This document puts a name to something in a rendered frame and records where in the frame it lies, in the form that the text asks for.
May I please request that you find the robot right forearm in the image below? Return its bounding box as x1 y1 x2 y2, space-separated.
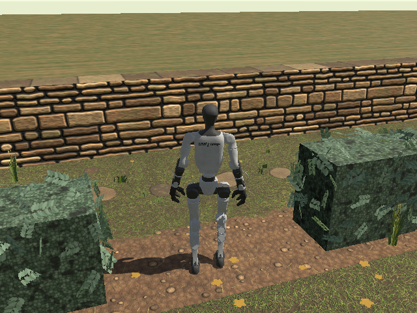
233 160 246 190

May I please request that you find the robot right hand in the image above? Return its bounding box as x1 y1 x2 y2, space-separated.
232 189 247 206

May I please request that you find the left robot upper arm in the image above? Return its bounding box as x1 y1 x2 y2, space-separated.
178 132 196 168

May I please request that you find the robot left forearm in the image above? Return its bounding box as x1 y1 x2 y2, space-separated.
171 158 185 188

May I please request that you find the robot right shin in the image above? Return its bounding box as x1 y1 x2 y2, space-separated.
217 214 227 258

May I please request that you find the robot left shin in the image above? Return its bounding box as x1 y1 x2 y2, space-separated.
190 221 199 265

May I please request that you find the robot left hand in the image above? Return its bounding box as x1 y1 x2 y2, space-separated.
169 186 185 203

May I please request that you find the robot shin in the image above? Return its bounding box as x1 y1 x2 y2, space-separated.
217 214 227 258
190 221 199 265

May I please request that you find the right robot upper arm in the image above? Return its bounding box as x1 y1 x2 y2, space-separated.
223 132 239 170

